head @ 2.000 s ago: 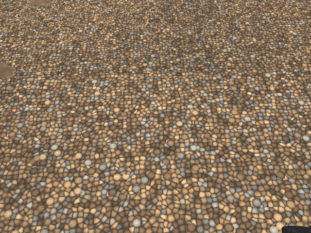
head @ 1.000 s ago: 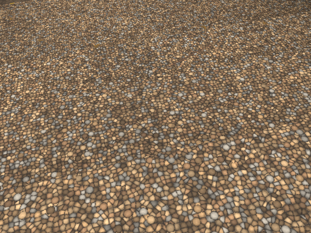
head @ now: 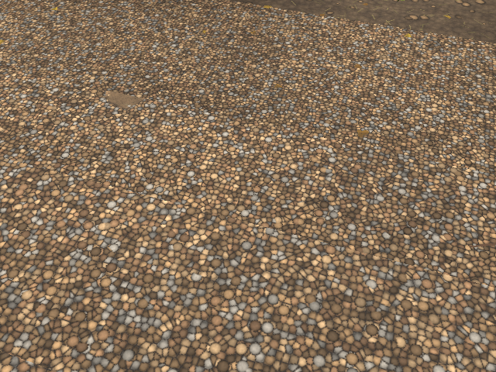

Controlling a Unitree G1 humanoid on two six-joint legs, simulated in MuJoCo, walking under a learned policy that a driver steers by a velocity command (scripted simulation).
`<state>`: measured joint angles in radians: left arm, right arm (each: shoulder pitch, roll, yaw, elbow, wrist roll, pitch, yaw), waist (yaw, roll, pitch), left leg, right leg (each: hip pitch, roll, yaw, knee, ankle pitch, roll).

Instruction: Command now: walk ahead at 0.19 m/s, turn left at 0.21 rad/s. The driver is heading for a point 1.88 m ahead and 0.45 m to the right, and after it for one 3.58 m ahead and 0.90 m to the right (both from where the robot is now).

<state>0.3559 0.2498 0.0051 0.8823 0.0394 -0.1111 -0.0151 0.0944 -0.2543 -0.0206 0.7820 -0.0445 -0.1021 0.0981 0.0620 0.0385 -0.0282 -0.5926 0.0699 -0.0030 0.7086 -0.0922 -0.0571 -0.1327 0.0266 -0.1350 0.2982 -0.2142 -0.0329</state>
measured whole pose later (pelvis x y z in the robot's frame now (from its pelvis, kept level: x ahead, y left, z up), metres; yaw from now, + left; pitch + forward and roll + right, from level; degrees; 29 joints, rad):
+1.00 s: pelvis +0.05 +0.01 -0.01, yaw +1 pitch -1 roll +1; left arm 0.24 0.26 0.04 0.93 0.02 -0.06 -0.07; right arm 0.08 -0.28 -0.05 0.95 0.00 -0.06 0.07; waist 0.00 0.00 0.04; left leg -0.33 -0.03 0.02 0.47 -0.13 0.02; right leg -0.05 -0.07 -0.11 0.48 -0.41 0.02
